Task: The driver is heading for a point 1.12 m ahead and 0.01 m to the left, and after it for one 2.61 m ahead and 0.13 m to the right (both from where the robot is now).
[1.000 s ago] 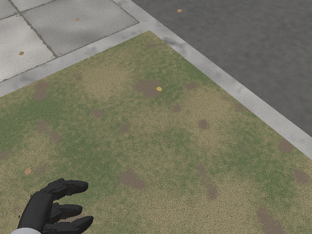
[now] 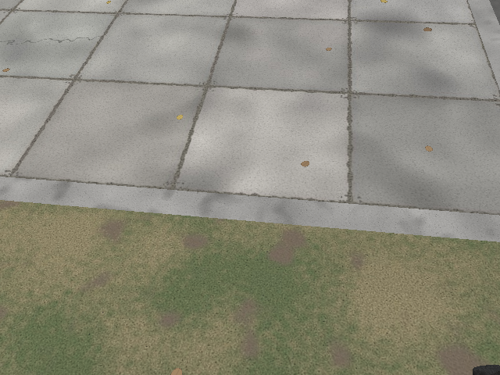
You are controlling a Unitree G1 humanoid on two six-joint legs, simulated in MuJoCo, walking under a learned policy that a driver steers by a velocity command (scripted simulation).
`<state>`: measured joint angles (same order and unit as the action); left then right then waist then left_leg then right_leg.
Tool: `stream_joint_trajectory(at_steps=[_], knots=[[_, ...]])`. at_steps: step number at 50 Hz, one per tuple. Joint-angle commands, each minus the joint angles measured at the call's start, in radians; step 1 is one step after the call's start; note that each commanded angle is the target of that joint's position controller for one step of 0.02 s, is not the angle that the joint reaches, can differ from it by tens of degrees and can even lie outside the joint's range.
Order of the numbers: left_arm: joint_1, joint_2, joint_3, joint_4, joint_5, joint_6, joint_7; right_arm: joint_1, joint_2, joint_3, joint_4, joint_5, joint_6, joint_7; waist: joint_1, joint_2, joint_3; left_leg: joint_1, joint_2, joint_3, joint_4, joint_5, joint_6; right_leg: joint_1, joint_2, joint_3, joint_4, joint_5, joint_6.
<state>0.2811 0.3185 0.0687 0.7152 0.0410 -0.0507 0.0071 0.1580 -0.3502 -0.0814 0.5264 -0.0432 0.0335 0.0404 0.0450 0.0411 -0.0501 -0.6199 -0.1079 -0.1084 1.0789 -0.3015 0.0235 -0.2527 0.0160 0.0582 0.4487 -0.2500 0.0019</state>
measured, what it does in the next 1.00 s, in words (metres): walks ahead: left foot, then right foot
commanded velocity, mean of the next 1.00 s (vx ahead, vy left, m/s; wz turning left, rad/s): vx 0.64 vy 0.00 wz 0.12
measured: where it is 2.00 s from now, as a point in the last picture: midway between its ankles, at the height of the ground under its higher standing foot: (254, 197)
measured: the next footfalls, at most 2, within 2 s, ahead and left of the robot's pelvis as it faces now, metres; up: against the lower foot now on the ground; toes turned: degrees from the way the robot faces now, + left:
left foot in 0.40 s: +0.35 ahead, +0.21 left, +0.00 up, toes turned +28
right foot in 0.78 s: +0.75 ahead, +0.25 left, +0.00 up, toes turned +17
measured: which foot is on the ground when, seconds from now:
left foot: up 0.00-0.38, down 0.40-0.78, up 0.80-1.00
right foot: down 0.00-0.40, up 0.42-0.76, down 0.78-1.00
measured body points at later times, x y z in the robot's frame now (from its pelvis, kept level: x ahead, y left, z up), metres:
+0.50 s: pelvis +0.31 +0.14 -0.03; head +0.35 +0.14 +0.42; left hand +0.18 +0.36 -0.16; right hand +0.58 -0.01 -0.14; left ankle +0.32 +0.19 -0.74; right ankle +0.17 -0.08 -0.60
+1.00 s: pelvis +0.61 +0.25 -0.01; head +0.66 +0.25 +0.43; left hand +0.68 +0.55 -0.12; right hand +0.90 +0.06 -0.07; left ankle +0.63 +0.45 -0.66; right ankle +0.71 +0.24 -0.74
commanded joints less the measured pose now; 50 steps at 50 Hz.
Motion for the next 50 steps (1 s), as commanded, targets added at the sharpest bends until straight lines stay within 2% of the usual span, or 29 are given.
stream_joint_trajectory(at_steps=[1,8,13,15,17,18,19,20,21,22,23,24,25,27,29,30,31,32,34,36,38,39,40,41,42,43,44,47,50], knots=[[-0.005,0.144,0.022,-0.058,-0.004,-0.02,0.004,-0.027,-0.069,-0.01,-0.07,-0.012,-0.01,0.046,-0.02,-0.147,0.058,-0.281,0.097,0.016,0.22,0.104,-0.027,0.141,-0.251,0.253,-0.279,-0.33,-0.088],[0.178,0.135,0.02,0.014,0.003,-0.049,-0.011,-0.168,-0.07,-0.002,-0.063,-0.002,0.003,0.058,0.057,-0.163,0.155,-0.391,0.143,0.056,0.163,0.186,-0.025,0.265,-0.266,0.007,-0.319,-0.166,-0.076],[0.258,0.115,0.011,0.075,0.008,-0.052,0.004,-0.324,-0.024,0.027,-0.088,0.0,-0.014,0.086,0.098,-0.16,0.24,-0.366,0.177,0.191,-0.081,0.137,0.035,0.377,-0.285,-0.165,-0.352,0.049,-0.065],[0.276,0.12,0.009,0.106,0.012,-0.046,0.012,-0.351,0.005,0.044,-0.098,0.001,-0.02,0.086,0.085,-0.16,0.25,-0.287,0.155,0.261,-0.192,0.059,0.088,0.42,-0.285,-0.255,-0.299,0.376,-0.052],[0.26,0.143,0.005,0.121,0.006,-0.04,0.022,-0.256,0.013,0.049,-0.066,0.002,-0.023,0.066,0.002,-0.182,0.154,0.002,0.04,0.354,-0.283,-0.017,0.149,0.38,-0.284,-0.329,-0.123,1.109,-0.04],[0.26,0.181,0.011,0.129,0.005,-0.03,0.026,-0.114,-0.013,0.036,-0.031,0.002,-0.028,0.054,-0.083,-0.209,0.063,0.189,-0.015,0.347,-0.291,-0.071,0.179,0.353,-0.316,-0.322,0.064,1.336,-0.052],[0.247,0.203,0.011,0.125,-0.007,-0.031,0.025,0.112,-0.053,0.012,0.038,-0.001,-0.038,0.04,-0.187,-0.22,-0.052,0.501,-0.044,0.274,-0.354,-0.048,0.215,0.221,-0.336,-0.298,0.291,1.327,-0.07],[0.211,0.186,0.004,0.105,-0.011,-0.038,0.018,0.287,-0.119,-0.021,0.105,-0.009,-0.043,0.02,-0.28,-0.177,-0.136,0.828,0.049,0.079,-0.46,-0.056,0.23,-0.028,-0.302,-0.294,0.586,1.023,-0.065],[0.236,0.028,-0.033,0.017,-0.05,-0.045,-0.011,0.24,-0.25,-0.051,0.101,0.004,-0.041,0.001,-0.154,0.201,-0.296,1.183,0.425,-0.52,-0.62,-0.276,0.301,-0.466,-0.091,-0.244,1.054,-0.173,-0.009],[0.106,0.138,-0.014,-0.024,-0.051,-0.061,-0.01,0.309,-0.244,-0.056,0.072,0.007,-0.033,-0.016,-0.231,0.008,-0.418,1.151,0.472,-0.689,-0.744,-0.225,0.303,-0.518,-0.065,-0.045,1.172,-0.114,-0.036],[0.002,0.125,-0.012,-0.033,-0.069,-0.062,-0.005,0.277,-0.213,-0.049,0.124,-0.007,-0.044,-0.03,-0.223,-0.045,-0.224,1.024,0.454,-0.502,-0.748,-0.055,0.282,-0.591,-0.095,-0.014,1.171,-0.038,-0.048],[0.032,0.082,-0.026,-0.02,-0.068,-0.061,-0.005,0.269,-0.157,-0.033,0.164,-0.012,-0.063,-0.038,-0.161,-0.09,-0.058,0.804,0.438,-0.37,-0.764,0.092,0.256,-0.549,-0.126,-0.013,1.084,-0.031,-0.054],[0.037,0.06,-0.029,-0.006,-0.049,-0.047,-0.015,0.215,-0.102,-0.014,0.176,-0.017,-0.084,-0.04,-0.107,-0.119,0.008,0.658,0.388,-0.259,-0.785,0.121,0.219,-0.491,-0.16,0.021,0.985,-0.03,-0.063],[0.163,0.022,-0.03,0.07,-0.03,0.006,-0.027,0.147,-0.023,0.019,0.186,0.003,-0.115,-0.039,-0.009,-0.06,0.101,0.462,0.354,-0.066,-0.83,0.488,0.178,-0.345,-0.156,0.027,0.896,-0.034,-0.049],[0.163,-0.001,-0.024,0.091,-0.027,0.026,-0.032,0.114,0.003,0.03,0.204,0.022,-0.139,-0.03,0.025,-0.014,0.15,0.413,0.309,0.103,-0.854,0.819,0.136,-0.336,-0.115,-0.012,0.791,-0.019,-0.04],[0.125,-0.013,-0.024,0.077,-0.03,0.026,-0.036,0.095,0.007,0.032,0.206,0.024,-0.147,-0.027,0.027,0.015,0.165,0.399,0.271,0.18,-0.875,0.907,0.102,-0.339,-0.097,-0.046,0.722,0.044,-0.041],[0.085,0.009,-0.009,0.048,-0.118,-0.003,-0.014,-0.031,0.044,0.03,0.159,0.043,-0.16,-0.039,0.029,0.097,0.142,0.418,0.239,0.217,-0.878,0.884,0.066,-0.375,-0.092,-0.01,0.694,0.124,-0.032],[0.068,0.012,-0.012,0.039,-0.118,-0.022,-0.012,-0.092,0.029,0.033,0.141,0.044,-0.161,-0.053,0.045,0.089,0.14,0.396,0.202,0.284,-0.88,0.854,0.037,-0.352,-0.07,-0.057,0.582,0.219,-0.028],[0.017,-0.005,-0.014,0.032,-0.064,-0.05,-0.033,-0.042,-0.012,0.027,0.146,0.044,-0.154,-0.092,0.001,0.016,0.103,0.378,0.149,0.352,-0.777,0.873,-0.003,-0.201,0.01,-0.204,0.293,0.455,-0.007],[0.067,-0.011,-0.004,0.017,-0.056,-0.047,-0.061,0.039,-0.08,0.015,0.167,0.049,-0.143,-0.123,0.008,0.065,-0.012,0.448,0.185,0.338,-0.627,1.054,-0.037,-0.019,0.081,-0.247,0.199,0.552,-0.002],[0.314,0.109,0.049,0.051,-0.066,-0.004,-0.063,-0.059,-0.094,0.005,0.129,0.067,-0.128,-0.121,0.144,0.131,-0.102,0.403,0.225,0.31,-0.36,1.158,-0.053,0.234,0.107,-0.216,0.241,0.435,-0.061],[0.494,0.143,0.066,0.096,-0.058,0.021,-0.047,-0.166,-0.074,0.008,0.103,0.089,-0.128,-0.102,0.266,-0.016,-0.103,0.287,0.176,0.308,0.031,0.813,-0.081,0.387,0.042,-0.127,0.137,0.559,-0.138],[0.497,0.097,0.048,0.126,-0.04,0.031,-0.026,-0.246,0.062,0.037,0.082,0.07,-0.134,-0.057,0.252,-0.335,0.035,0.07,-0.048,0.296,0.486,-0.291,-0.107,0.397,-0.019,0.011,0.025,0.902,-0.19],[0.253,0.124,0.013,0.03,0.027,-0.01,-0.028,0.082,0.146,0.061,0.059,0.054,-0.137,-0.038,-0.048,-0.414,-0.076,-0.08,-0.07,0.02,0.719,-0.398,-0.116,0.399,-0.18,0.433,0.118,1.212,-0.354],[0.12,0.166,0.032,-0.085,0.025,-0.018,-0.034,0.186,0.036,0.058,0.06,0.042,-0.138,-0.024,-0.059,-0.254,-0.299,-0.017,-0.043,-0.107,0.692,-0.311,-0.084,0.426,-0.302,0.663,-0.03,0.895,-0.451],[0.018,0.186,0.048,-0.14,-0.015,-0.016,-0.038,0.101,-0.053,0.036,0.043,0.05,-0.132,-0.022,-0.082,-0.052,-0.155,-0.06,-0.017,-0.085,0.563,-0.256,-0.05,0.272,-0.273,0.693,-0.134,0.417,-0.45],[-0.043,0.161,0.045,-0.16,-0.056,-0.012,-0.034,0.038,-0.071,0.022,0.042,0.043,-0.116,-0.037,-0.109,0.1,-0.084,-0.059,0.042,-0.077,0.443,-0.179,-0.039,0.143,-0.233,0.674,-0.193,0.073,-0.395],[-0.082,0.123,0.038,-0.181,-0.058,0.003,-0.01,-0.041,-0.054,0.016,0.028,0.033,-0.073,-0.06,-0.108,0.05,0.031,0.038,0.075,-0.074,0.156,-0.127,-0.074,-0.089,-0.107,0.526,-0.201,0.138,-0.313],[-0.016,0.137,0.052,-0.158,-0.058,0.039,0.033,-0.098,0.025,0.033,0.028,0.025,-0.072,-0.076,-0.061,-0.016,-0.067,0.072,0.037,-0.04,-0.08,-0.034,-0.124,-0.027,-0.043,0.396,-0.093,0.532,-0.271]])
